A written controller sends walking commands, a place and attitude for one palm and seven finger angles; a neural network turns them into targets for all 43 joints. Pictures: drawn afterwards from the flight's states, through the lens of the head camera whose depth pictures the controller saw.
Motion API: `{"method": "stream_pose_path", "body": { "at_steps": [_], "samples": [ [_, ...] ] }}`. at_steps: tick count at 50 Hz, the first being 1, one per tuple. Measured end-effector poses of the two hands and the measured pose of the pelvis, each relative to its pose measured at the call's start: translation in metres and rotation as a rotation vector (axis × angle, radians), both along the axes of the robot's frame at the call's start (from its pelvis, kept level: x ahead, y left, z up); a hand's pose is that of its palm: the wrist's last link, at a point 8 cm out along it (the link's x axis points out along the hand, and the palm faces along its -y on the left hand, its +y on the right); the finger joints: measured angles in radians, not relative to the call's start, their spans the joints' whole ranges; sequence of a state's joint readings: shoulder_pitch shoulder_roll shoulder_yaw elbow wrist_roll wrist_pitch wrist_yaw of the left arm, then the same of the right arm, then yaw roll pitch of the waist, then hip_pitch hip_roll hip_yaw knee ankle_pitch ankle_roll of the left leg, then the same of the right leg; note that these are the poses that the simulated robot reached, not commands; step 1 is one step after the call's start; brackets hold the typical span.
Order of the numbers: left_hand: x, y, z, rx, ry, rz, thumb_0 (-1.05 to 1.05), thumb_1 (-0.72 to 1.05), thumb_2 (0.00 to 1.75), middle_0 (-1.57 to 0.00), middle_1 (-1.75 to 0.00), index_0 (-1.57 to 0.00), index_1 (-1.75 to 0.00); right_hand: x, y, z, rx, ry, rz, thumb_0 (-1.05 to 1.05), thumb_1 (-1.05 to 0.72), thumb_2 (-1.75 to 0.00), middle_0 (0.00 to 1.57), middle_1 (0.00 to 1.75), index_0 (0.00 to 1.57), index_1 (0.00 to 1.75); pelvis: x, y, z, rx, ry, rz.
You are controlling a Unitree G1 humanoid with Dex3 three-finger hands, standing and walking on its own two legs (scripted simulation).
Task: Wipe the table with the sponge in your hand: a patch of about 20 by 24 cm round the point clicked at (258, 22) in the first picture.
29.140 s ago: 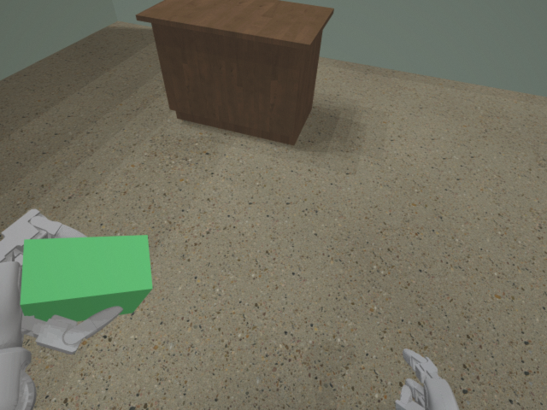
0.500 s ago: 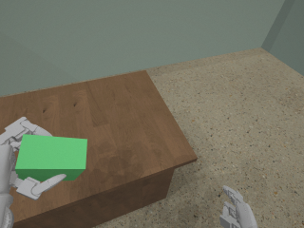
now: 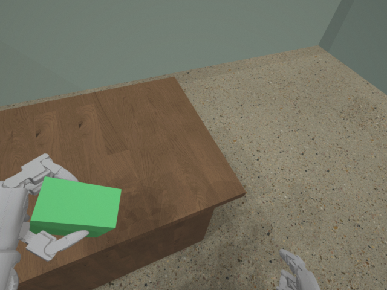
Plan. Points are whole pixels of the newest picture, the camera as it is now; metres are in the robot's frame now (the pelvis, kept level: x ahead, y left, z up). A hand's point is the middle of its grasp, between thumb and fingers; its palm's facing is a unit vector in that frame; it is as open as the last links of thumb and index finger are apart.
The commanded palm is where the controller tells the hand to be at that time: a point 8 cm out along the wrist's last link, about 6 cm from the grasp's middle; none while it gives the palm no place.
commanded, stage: come to a stop and stand still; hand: left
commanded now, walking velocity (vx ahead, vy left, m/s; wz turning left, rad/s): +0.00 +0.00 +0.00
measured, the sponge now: (85, 212) +0.22 +0.20 +0.09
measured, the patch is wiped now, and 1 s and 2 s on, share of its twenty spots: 0.00 0.00 0.00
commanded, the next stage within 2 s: look again from close up in 0.38 s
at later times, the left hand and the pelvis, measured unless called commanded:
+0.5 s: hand (22, 194) +0.22 +0.28 +0.14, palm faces +0.37 -0.85 -0.38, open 10.2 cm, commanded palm +0.16 +0.30 +0.18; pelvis +0.00 +0.01 +0.00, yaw +1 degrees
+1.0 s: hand (13, 171) +0.24 +0.28 +0.18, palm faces +0.42 -0.76 -0.50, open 10.2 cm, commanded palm +0.16 +0.28 +0.17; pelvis -0.01 -0.01 -0.01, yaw +3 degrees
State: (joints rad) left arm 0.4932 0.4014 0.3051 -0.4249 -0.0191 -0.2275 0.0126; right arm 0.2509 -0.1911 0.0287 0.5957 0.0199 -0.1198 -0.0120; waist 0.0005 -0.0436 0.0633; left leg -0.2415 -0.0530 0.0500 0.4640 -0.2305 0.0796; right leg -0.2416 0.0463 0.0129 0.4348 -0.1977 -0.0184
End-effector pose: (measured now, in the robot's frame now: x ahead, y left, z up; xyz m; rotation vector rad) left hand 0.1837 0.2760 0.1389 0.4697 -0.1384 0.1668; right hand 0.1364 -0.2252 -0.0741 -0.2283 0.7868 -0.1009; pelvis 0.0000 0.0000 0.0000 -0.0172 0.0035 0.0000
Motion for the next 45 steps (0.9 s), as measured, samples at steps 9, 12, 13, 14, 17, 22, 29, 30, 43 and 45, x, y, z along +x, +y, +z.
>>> {"method": "stream_pose_path", "body": {
  "at_steps": [9, 12, 13, 14, 17, 22, 29, 30, 43, 45],
  "samples": [
    [0.002, 0.038, 0.058, 0.087, -0.290, 0.113, -0.01, -0.51, 1.03, -0.72, -1.33, -0.74, -1.33, 0.040, 0.024, 0.010, -0.016, -0.077, 0.116, 0.02, -0.90, -0.90, 0.20, 0.30, 0.20, 0.30, 0.005, 0.010, -0.002, -0.013, -0.003, 0.022],
    [0.001, 0.033, 0.062, 0.068, -0.307, 0.092, -0.01, -0.51, 1.03, -0.72, -1.34, -0.74, -1.33, 0.054, 0.033, 0.014, 0.007, -0.119, 0.119, 0.02, -0.90, -0.90, 0.20, 0.30, 0.21, 0.30, 0.009, 0.016, -0.001, -0.012, 0.002, 0.015],
    [0.001, 0.032, 0.059, 0.058, -0.293, 0.087, -0.01, -0.51, 1.03, -0.72, -1.34, -0.74, -1.33, 0.057, 0.035, 0.015, 0.014, -0.128, 0.117, 0.02, -0.90, -0.90, 0.20, 0.30, 0.21, 0.30, 0.010, 0.017, -0.001, -0.012, 0.003, 0.014],
    [0.001, 0.032, 0.055, 0.050, -0.271, 0.086, -0.01, -0.51, 1.03, -0.72, -1.34, -0.74, -1.33, 0.060, 0.038, 0.016, 0.020, -0.135, 0.115, 0.02, -0.90, -0.90, 0.20, 0.30, 0.21, 0.30, 0.010, 0.018, -0.001, -0.011, 0.003, 0.012],
    [0.002, 0.037, 0.037, 0.020, -0.187, 0.102, -0.01, -0.51, 1.03, -0.72, -1.34, -0.74, -1.33, 0.064, 0.044, 0.018, 0.030, -0.142, 0.114, 0.02, -0.90, -0.90, 0.20, 0.30, 0.21, 0.30, 0.011, 0.019, 0.000, -0.009, 0.003, 0.012],
    [0.000, 0.044, 0.016, -0.019, -0.109, 0.147, -0.01, -0.51, 1.03, -0.72, -1.34, -0.74, -1.33, 0.061, 0.047, 0.019, 0.015, -0.119, 0.129, 0.01, -0.90, -0.90, 0.20, 0.30, 0.21, 0.30, 0.007, 0.016, 0.001, -0.008, 0.000, 0.019],
    [-0.006, 0.029, 0.034, -0.007, -0.207, 0.106, -0.01, -0.51, 1.03, -0.72, -1.34, -0.74, -1.33, 0.049, 0.038, 0.018, -0.013, -0.093, 0.141, 0.02, -0.90, -0.90, 0.20, 0.30, 0.21, 0.30, 0.002, 0.012, 0.001, -0.012, -0.007, 0.028],
    [-0.006, 0.027, 0.038, 0.003, -0.219, 0.097, -0.01, -0.51, 1.03, -0.72, -1.34, -0.74, -1.33, 0.047, 0.036, 0.017, -0.013, -0.091, 0.136, 0.02, -0.90, -0.90, 0.20, 0.30, 0.21, 0.30, 0.002, 0.012, 0.001, -0.012, -0.007, 0.027],
    [-0.012, 0.023, 0.028, 0.001, -0.127, 0.129, -0.01, -0.51, 1.03, -0.72, -1.34, -0.74, -1.33, 0.024, 0.010, 0.010, -0.002, -0.068, 0.054, 0.02, -0.90, -0.90, 0.20, 0.30, 0.21, 0.30, -0.001, 0.002, 0.003, -0.006, -0.006, 0.019],
    [-0.006, 0.022, 0.039, 0.108, -0.148, 0.098, -0.01, -0.52, 1.03, -0.72, -1.34, -0.74, -1.33, 0.022, 0.010, 0.008, -0.031, -0.066, 0.099, 0.02, -0.90, -0.90, 0.20, 0.30, 0.20, 0.30, -0.006, -0.002, 0.000, -0.005, -0.017, 0.046]
  ]
}}
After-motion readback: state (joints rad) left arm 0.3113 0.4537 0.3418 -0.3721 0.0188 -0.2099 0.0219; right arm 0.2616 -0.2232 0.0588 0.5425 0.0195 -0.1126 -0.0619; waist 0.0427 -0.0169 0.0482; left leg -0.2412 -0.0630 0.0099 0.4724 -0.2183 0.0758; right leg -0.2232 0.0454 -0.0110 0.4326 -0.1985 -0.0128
